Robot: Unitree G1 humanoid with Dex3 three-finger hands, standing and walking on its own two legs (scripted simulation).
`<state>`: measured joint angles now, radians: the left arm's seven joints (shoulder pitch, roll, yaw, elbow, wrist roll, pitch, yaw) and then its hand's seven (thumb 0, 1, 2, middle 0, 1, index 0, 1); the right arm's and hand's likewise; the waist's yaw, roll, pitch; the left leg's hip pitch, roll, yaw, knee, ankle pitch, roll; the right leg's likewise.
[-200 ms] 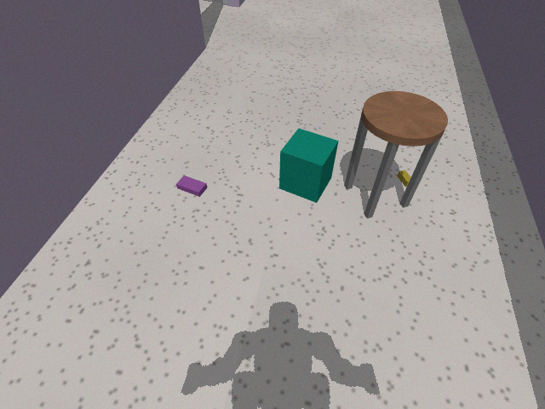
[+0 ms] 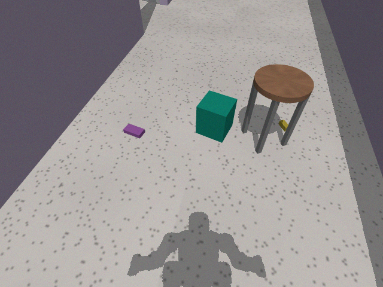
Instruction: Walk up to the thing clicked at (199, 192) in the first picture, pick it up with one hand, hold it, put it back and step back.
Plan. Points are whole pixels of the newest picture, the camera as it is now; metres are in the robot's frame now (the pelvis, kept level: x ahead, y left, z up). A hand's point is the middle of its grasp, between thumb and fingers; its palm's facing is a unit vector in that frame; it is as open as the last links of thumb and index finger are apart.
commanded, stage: stand
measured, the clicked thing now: (134, 130) +1.24 +0.44 -0.77
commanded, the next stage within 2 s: walk up in 0.92 s
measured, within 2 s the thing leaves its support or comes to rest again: neither
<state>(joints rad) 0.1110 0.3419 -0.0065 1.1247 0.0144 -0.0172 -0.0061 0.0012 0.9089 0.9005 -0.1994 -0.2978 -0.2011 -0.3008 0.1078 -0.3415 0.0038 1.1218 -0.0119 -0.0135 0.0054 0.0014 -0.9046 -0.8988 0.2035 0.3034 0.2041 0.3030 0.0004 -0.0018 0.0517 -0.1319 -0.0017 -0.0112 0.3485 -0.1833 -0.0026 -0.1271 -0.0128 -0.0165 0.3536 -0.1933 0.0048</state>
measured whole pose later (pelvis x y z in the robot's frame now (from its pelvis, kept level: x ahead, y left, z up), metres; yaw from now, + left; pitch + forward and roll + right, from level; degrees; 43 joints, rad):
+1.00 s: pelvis +0.00 +0.00 +0.00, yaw +5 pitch -1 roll +1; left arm 0.06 0.37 0.05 1.05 0.01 0.02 -0.02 0.00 0.91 0.90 -0.20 -0.30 -0.20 -0.30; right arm 0.17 -0.33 -0.02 1.04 -0.01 -0.01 0.01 0.00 -0.90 -0.90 0.20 0.30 0.21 0.30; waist -0.02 -0.03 0.09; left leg -0.18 -0.04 -0.09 0.39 -0.19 0.00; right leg -0.17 -0.03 -0.05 0.46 -0.28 0.00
